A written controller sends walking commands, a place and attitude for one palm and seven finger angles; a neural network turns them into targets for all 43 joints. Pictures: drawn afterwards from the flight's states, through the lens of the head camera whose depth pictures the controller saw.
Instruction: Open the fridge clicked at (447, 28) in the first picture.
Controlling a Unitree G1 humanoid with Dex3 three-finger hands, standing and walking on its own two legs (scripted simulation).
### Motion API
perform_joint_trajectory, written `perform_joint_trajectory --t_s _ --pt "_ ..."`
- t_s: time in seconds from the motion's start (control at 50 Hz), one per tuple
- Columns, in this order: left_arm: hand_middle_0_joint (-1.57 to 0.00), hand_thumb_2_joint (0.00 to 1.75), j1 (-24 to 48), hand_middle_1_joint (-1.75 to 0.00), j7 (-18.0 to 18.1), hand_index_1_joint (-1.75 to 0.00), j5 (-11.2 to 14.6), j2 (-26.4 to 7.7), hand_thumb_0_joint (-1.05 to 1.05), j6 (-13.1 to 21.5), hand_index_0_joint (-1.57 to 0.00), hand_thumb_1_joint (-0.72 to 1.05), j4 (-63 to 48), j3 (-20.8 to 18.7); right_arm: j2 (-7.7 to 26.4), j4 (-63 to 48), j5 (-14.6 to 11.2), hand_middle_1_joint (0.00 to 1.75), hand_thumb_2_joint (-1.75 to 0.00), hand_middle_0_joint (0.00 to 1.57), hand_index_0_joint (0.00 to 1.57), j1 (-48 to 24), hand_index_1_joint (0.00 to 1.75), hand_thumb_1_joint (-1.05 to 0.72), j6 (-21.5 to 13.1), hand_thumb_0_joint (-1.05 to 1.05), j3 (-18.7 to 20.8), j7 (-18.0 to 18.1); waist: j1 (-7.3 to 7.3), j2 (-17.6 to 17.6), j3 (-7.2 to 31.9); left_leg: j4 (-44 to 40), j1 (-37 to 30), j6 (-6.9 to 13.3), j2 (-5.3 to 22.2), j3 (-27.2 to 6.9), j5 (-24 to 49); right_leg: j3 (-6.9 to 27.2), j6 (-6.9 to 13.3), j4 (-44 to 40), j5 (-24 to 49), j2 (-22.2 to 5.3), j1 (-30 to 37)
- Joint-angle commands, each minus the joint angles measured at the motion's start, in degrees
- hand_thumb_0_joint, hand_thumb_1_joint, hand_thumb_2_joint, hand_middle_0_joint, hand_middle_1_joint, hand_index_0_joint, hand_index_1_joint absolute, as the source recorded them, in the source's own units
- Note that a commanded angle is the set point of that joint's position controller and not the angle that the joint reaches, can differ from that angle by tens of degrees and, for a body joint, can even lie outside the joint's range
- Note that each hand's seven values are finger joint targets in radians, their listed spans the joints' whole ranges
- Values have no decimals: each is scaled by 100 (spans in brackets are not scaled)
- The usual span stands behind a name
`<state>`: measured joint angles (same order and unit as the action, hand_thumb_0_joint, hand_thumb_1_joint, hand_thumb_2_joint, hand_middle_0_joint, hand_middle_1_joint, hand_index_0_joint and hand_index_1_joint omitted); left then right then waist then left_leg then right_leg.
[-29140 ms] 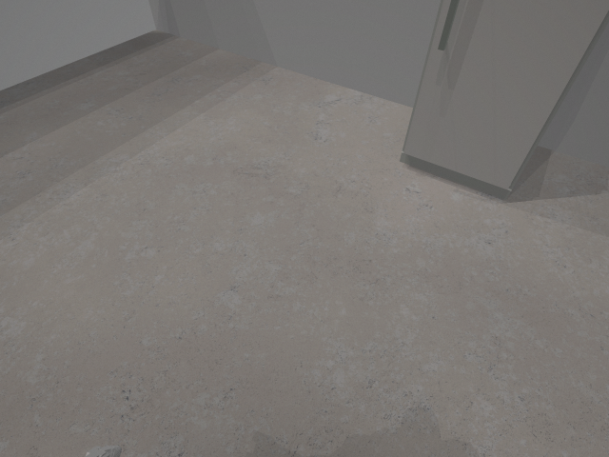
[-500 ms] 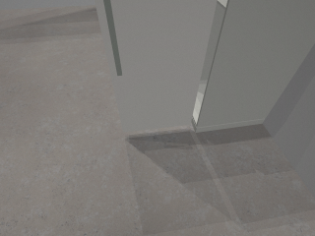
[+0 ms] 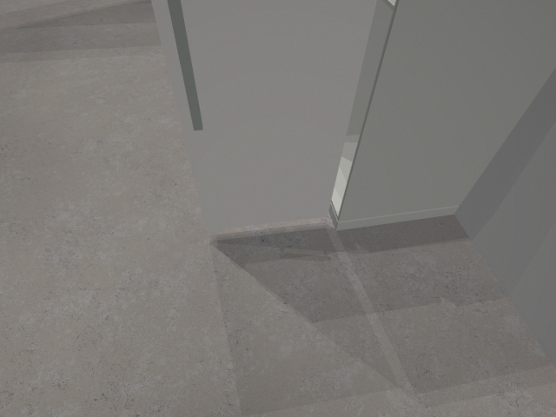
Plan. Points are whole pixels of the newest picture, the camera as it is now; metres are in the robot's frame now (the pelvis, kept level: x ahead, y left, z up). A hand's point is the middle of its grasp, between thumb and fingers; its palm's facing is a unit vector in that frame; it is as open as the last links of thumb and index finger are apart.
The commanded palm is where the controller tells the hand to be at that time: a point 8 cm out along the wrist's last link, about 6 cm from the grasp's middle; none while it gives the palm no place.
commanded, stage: look to check the result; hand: left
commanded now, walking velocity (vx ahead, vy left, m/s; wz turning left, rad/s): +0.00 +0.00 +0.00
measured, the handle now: (181, 36) +0.87 +0.27 +0.12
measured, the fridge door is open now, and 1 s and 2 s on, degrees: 89 89 89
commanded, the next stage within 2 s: stand and wait in 0.38 s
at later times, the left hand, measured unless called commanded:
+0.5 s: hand out of the picture +0.09 +0.22 -0.16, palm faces -0.04 -0.94 -0.33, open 7.4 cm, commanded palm none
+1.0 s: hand out of the picture +0.08 +0.21 -0.16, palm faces -0.06 -0.94 -0.33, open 7.4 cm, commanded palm none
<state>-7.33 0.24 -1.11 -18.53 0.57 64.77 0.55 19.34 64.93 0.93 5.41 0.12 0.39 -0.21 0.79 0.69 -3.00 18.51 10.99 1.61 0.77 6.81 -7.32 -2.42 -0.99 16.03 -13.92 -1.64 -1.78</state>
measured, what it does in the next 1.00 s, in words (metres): stands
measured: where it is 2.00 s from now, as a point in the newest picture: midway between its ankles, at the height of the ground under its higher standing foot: outside the picture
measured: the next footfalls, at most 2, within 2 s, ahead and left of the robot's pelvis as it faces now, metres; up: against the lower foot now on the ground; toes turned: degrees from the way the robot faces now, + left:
none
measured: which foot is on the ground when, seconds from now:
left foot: down 0.00-1.00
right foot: down 0.00-1.00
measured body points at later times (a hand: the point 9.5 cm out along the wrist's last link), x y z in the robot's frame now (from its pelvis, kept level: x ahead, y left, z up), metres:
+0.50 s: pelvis +0.02 -0.02 +0.00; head +0.04 -0.02 +0.45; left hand +0.09 +0.27 -0.14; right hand +0.10 -0.30 -0.14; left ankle +0.03 +0.10 -0.75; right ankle -0.06 -0.13 -0.75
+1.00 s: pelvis +0.02 -0.03 +0.00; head +0.03 -0.03 +0.45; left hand +0.08 +0.25 -0.14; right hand +0.07 -0.32 -0.14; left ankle +0.03 +0.10 -0.75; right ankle -0.06 -0.13 -0.75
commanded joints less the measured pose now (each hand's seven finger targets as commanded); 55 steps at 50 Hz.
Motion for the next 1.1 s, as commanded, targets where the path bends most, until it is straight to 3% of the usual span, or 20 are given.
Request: perform_joint_trajectory --t_s 0.0,0.14,0.5,0.56,0.84,1.08 --pt "-20 90 103 -30 79 -30 32 -1131 0 135 -20 90 -302 -227 1100 -351 -20 30 -90 20 20 -233 30 -90 -126 0 182 79 -11 -197 613 -146 -846 -28 819 -861 1079 474 233 -279 1142 -692 -351" --pt "-20 90 12 -30 103 -30 34 -1121 0 149 -20 90 -271 -228 1079 -337 -31 30 -90 20 20 -204 30 -90 -112 0 186 95 -22 -13 687 -48 -946 -25 810 -833 1301 474 240 -238 1587 -696 -301" --pt "-20 90 37 -30 140 -30 30 -1095 0 163 -20 90 -346 -250 976 -353 -8 30 -90 20 20 -177 30 -90 -98 0 188 105 -20 36 596 -2 -920 -74 800 -692 1433 468 230 -169 2208 -707 -168" --pt "-20 90 48 -30 139 -30 32 -1084 0 158 -20 90 -358 -257 966 -352 -8 30 -90 20 20 -194 30 -90 -94 0 190 110 -18 -72 563 2 -941 -86 804 -673 1444 487 235 -177 2185 -700 -189" --pt "-20 90 -12 -30 146 -30 39 -1124 0 155 -20 90 -350 -271 947 -345 -24 30 -90 20 20 -124 30 -90 -64 0 181 123 -39 67 482 20 -900 -114 791 -575 1170 546 174 -225 2411 -683 -168" --pt "-20 90 -3 -30 133 -30 45 -1059 0 143 -20 90 -302 -239 911 -311 -9 30 -90 20 20 -107 30 -90 -54 0 186 119 -25 -24 411 -52 -896 -120 811 -591 919 604 185 -296 2031 -677 -279"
